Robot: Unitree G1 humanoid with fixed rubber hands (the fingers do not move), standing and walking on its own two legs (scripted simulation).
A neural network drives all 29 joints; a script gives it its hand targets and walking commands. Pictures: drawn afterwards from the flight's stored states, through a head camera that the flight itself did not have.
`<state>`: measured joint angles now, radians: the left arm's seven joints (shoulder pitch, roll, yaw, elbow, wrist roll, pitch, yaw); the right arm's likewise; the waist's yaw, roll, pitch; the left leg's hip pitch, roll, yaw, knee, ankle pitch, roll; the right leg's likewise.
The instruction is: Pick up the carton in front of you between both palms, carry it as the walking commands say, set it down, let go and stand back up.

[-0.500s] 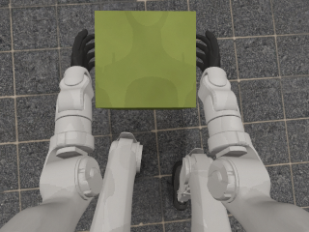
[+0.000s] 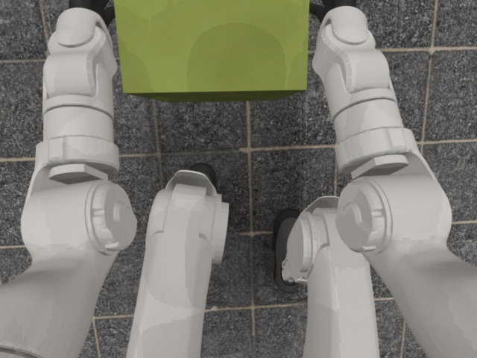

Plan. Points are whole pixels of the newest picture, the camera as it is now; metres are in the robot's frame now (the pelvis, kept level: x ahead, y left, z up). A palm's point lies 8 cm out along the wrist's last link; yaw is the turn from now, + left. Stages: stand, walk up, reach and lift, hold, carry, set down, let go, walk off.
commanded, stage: set down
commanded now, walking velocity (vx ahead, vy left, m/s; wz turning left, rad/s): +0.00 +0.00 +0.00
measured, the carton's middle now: (217, 28) +0.52 +0.16 -0.23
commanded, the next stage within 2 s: none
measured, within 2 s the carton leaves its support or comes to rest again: rests again in 0.60 s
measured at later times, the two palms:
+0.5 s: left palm (107, 24) +0.47 +0.30 -0.19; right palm (332, 27) +0.55 +0.00 -0.19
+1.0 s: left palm (108, 26) +0.47 +0.30 -0.20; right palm (331, 32) +0.54 +0.00 -0.20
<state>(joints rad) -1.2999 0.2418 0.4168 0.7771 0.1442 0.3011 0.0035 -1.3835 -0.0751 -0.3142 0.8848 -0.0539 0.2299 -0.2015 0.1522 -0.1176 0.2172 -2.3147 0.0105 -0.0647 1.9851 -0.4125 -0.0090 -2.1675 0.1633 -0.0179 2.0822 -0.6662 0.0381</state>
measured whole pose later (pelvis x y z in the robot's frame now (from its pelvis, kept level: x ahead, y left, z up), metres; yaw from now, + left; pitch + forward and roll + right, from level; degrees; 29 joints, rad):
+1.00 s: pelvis -0.01 +0.00 -0.03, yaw +0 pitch +36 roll +0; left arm -1.40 0.34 0.48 1.04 0.11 0.17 -0.10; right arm -1.50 -0.15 -0.22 1.08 -0.04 0.17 -0.11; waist 0.16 -0.08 0.38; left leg -2.30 0.06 -0.03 2.09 -0.43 0.00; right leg -2.19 0.21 0.01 2.21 -0.66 0.05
